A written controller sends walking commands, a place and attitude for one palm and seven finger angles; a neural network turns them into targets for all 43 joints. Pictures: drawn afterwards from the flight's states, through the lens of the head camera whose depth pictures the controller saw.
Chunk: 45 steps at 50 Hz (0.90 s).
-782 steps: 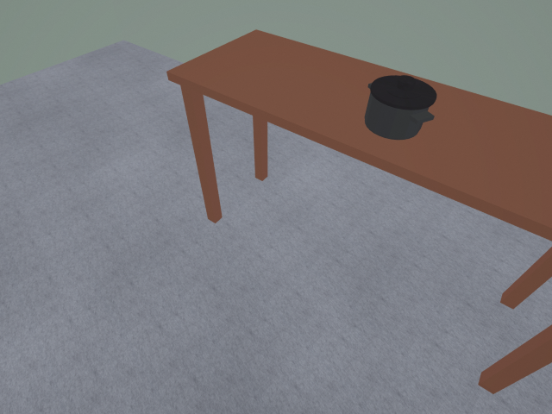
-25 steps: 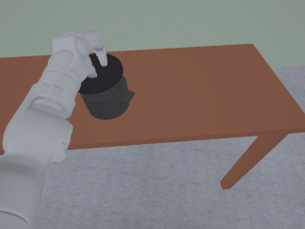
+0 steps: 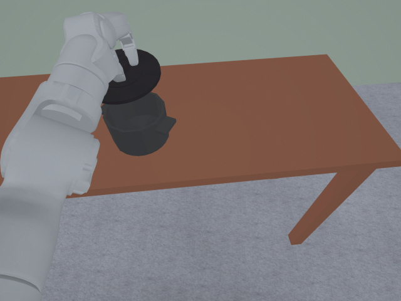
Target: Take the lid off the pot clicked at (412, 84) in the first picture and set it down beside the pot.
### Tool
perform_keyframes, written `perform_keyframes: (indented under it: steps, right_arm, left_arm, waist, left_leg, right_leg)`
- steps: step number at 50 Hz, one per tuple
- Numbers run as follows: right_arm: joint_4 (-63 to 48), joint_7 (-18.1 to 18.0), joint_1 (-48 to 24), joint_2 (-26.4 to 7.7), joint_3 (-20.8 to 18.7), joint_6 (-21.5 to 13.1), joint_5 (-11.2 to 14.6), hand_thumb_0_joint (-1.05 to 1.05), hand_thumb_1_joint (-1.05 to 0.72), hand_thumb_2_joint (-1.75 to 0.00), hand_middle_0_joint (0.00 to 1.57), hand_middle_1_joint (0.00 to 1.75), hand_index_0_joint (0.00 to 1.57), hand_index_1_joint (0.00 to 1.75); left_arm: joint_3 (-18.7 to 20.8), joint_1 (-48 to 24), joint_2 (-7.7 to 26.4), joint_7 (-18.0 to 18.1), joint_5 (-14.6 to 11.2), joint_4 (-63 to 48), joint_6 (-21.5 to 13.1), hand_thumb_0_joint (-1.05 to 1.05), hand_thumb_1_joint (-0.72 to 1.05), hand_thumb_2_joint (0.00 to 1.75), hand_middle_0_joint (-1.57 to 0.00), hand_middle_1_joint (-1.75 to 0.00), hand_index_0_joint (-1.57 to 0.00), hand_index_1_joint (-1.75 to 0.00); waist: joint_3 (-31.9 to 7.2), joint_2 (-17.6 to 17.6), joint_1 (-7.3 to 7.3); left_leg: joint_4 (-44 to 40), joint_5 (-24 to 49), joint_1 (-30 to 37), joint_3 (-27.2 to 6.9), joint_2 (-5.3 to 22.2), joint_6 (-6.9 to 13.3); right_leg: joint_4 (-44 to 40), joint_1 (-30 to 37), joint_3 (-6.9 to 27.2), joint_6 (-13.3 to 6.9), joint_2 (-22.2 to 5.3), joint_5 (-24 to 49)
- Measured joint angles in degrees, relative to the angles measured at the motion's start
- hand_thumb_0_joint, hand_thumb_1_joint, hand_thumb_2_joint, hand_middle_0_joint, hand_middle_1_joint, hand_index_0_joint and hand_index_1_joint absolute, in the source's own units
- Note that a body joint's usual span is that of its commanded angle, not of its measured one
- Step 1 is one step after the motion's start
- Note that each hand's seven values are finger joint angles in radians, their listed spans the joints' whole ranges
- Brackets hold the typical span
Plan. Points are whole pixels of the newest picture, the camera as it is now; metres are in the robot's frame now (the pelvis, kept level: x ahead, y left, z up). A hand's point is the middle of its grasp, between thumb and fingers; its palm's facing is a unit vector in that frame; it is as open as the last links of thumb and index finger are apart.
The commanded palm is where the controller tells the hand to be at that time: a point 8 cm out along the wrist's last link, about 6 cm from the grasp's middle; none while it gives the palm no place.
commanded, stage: lift the lid straight up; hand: left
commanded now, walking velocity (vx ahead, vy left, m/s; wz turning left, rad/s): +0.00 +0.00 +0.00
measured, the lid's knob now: (118, 64) +0.53 +0.12 +0.20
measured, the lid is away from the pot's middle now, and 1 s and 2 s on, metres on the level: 0.01 0.04 0.15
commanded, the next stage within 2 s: move the lid sideways beside the pot in 0.54 s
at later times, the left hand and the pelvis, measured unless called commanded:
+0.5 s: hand (103, 48) +0.50 +0.13 +0.25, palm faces -0.32 -0.13 -0.94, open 7.0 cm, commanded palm +0.52 +0.12 +0.32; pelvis +0.01 +0.00 +0.00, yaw +1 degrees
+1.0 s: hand (89, 49) +0.51 +0.15 +0.25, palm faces -0.27 -0.11 -0.96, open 7.0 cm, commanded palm +0.52 +0.17 +0.32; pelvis +0.01 -0.01 +0.00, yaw +0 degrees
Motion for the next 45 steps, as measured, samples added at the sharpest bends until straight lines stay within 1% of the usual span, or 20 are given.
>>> perform_keyframes:
  steps: [3, 5, 8, 13, 16, 19, 25, 30, 34, 36, 39, 42, 45]
  right_arm:
    - [0.09, -0.14, 0.04, -0.16, 0.14, 0.07, -0.07, 0.0, -0.9, -0.9, 0.2, 0.3, 0.2, 0.3]
    - [-0.04, -0.24, 0.3, -0.19, 0.01, -0.05, -0.08, 0.0, -0.9, -0.9, 0.2, 0.3, 0.2, 0.3]
    - [-0.12, -0.33, 0.63, -0.22, -0.18, -0.41, -0.18, 0.0, -0.9, -0.9, 0.2, 0.3, 0.2, 0.3]
    - [-0.09, -0.21, 0.67, -0.28, -0.39, -0.83, -0.16, 0.0, -0.9, -0.9, 0.2, 0.3, 0.2, 0.3]
    - [-0.08, 0.02, 0.38, -0.31, -0.52, -0.99, -0.16, 0.0, -0.9, -0.9, 0.2, 0.3, 0.2, 0.3]
    - [-0.24, 0.16, -0.12, -0.36, -0.46, -1.05, -0.28, 0.0, -0.9, -0.9, 0.2, 0.3, 0.2, 0.3]
    - [-0.5, 0.51, -1.56, -0.14, -0.1, -0.26, -0.09, 0.0, -0.9, -0.9, 0.2, 0.3, 0.2, 0.3]
    - [-1.09, 0.62, -1.9, 0.01, -0.28, -0.24, -0.33, 0.0, -0.9, -0.9, 0.2, 0.3, 0.2, 0.3]
    - [-1.02, 0.46, -2.59, 0.05, 0.01, 0.12, -0.22, 0.0, -0.9, -0.9, 0.2, 0.3, 0.2, 0.3]
    - [-1.4, 0.14, -2.77, 0.11, 0.33, 0.35, -0.37, 0.0, -0.9, -0.9, 0.2, 0.3, 0.2, 0.3]
    - [-2.01, -0.15, -2.72, 0.34, 0.5, 0.49, -0.39, 0.0, -0.9, -0.9, 0.2, 0.3, 0.2, 0.3]
    - [-2.15, -0.14, -2.81, 0.28, 0.84, 0.99, -0.34, 0.0, -0.9, -0.9, 0.2, 0.3, 0.2, 0.3]
    - [-2.28, -0.19, -2.77, 0.07, 1.03, 1.57, -0.21, 0.0, -0.9, -0.9, 0.2, 0.3, 0.2, 0.3]
  left_arm:
    - [0.72, -0.81, 0.58, -0.64, 0.25, 0.76, 0.28, 0.02, 0.36, 0.55, -0.65, -0.98, -0.69, -1.0]
    - [0.39, -1.08, 0.94, -0.95, 0.32, 0.67, 0.34, 0.02, 0.36, 0.55, -0.66, -0.98, -0.69, -1.0]
    - [-0.01, -1.41, 1.3, -1.34, 0.82, -0.03, 0.19, 0.02, 0.36, 0.55, -0.66, -0.98, -0.69, -1.0]
    - [-0.47, -2.11, 1.73, -2.13, 0.68, -0.78, 0.32, 0.02, 0.36, 0.55, -0.66, -0.98, -0.69, -1.0]
    - [-1.16, -2.89, 1.51, -2.66, 0.64, -0.93, 0.88, 0.02, 0.36, 0.55, -0.65, -0.98, -0.69, -1.0]
    - [-0.72, -3.27, 1.47, -3.13, 0.5, -1.49, 1.03, 0.03, 0.36, 0.55, -0.66, -0.98, -0.69, -1.0]
    - [-1.44, -4.37, 0.86, -3.85, 0.57, -0.45, 2.43, 0.02, 0.36, 0.55, -0.65, -0.98, -0.69, -1.0]
    - [-1.76, -2.98, 0.36, -3.92, 0.53, -3.17, 1.61, 0.03, 0.36, 0.55, -0.66, -0.98, -0.69, -1.0]
    - [-1.36, -2.88, -0.14, -4.07, 0.24, -2.77, 1.65, 0.03, 0.36, 0.55, -0.66, -0.98, -0.69, -1.0]
    - [-0.23, -1.57, 0.54, -3.58, 0.49, -4.36, 0.35, 0.03, 0.36, 0.55, -0.66, -0.98, -0.69, -1.0]
    - [-0.13, -0.54, 1.48, -2.13, 1.23, -5.49, -0.86, 0.03, 0.36, 0.55, -0.66, -0.98, -0.7, -1.0]
    - [1.26, -0.55, 2.26, -1.31, 2.09, -4.53, -0.99, 0.03, 0.36, 0.55, -0.66, -0.98, -0.69, -1.0]
    - [2.06, -0.57, 3.87, -1.34, 2.32, -3.22, -0.53, 0.03, 0.36, 0.55, -0.66, -0.98, -0.69, -1.0]
  waist:
    - [0.16, -0.1, -0.29]
    - [0.11, -0.22, -0.33]
    - [0.15, -0.46, -0.26]
    - [0.06, -0.77, -0.03]
    - [0.09, -0.8, 0.27]
    - [0.16, -0.63, 0.48]
    - [0.23, -0.64, 0.69]
    - [0.1, -0.5, 1.14]
    - [0.25, -0.37, 1.11]
    - [0.23, -0.36, 1.03]
    - [0.09, -0.49, 0.79]
    - [0.24, -0.51, 0.51]
    - [0.4, -0.34, 0.19]
  left_leg:
    - [-0.09, 0.03, 0.01, 0.05, 0.09, 0.02]
    - [-0.14, 0.03, -0.05, 0.06, 0.12, 0.01]
    - [-0.11, -0.05, -0.02, -0.02, 0.08, -0.02]
    - [-0.14, -0.24, 0.27, -0.16, -0.07, -0.02]
    - [-0.11, -0.3, 0.32, -0.29, -0.2, -0.03]
    - [-0.06, -0.35, 0.37, -0.45, -0.28, -0.02]
    - [-0.06, -0.33, 0.25, -0.71, -0.23, -0.1]
    - [-0.23, -0.17, 0.21, -0.86, -0.42, -0.16]
    - [-0.18, -0.25, 0.52, -0.9, -0.36, -0.18]
    - [-0.39, -0.21, 0.8, -0.67, -0.15, -0.25]
    - [-0.65, -0.12, 0.94, -0.42, 0.08, -0.4]
    - [-0.85, 0.03, 0.99, -0.31, 0.32, -0.54]
    - [-1.03, 0.18, 0.91, -0.2, 0.56, -0.62]
  right_leg:
    - [-0.26, 0.06, 0.07, 0.04, 0.08, 0.16]
    - [-0.41, 0.03, 0.09, 0.02, 0.12, 0.23]
    - [-0.44, 0.12, 0.02, -0.01, 0.09, 0.14]
    - [-0.56, 0.52, -0.12, -0.03, -0.02, -0.05]
    - [-0.48, 0.61, -0.26, -0.06, -0.12, -0.2]
    - [-0.53, 0.77, -0.43, -0.04, -0.17, -0.28]
    - [-0.81, 0.84, -0.66, -0.08, -0.07, -0.17]
    - [-0.47, 0.64, -0.81, -0.17, -0.23, -0.37]
    - [-0.52, 1.0, -0.83, -0.17, -0.17, -0.42]
    - [-0.81, 1.17, -0.56, -0.23, 0.0, -0.21]
    - [-0.94, 1.14, -0.26, -0.36, 0.2, -0.05]
    - [-1.17, 1.11, -0.11, -0.49, 0.42, 0.18]
    - [-1.49, 1.01, 0.04, -0.57, 0.65, 0.48]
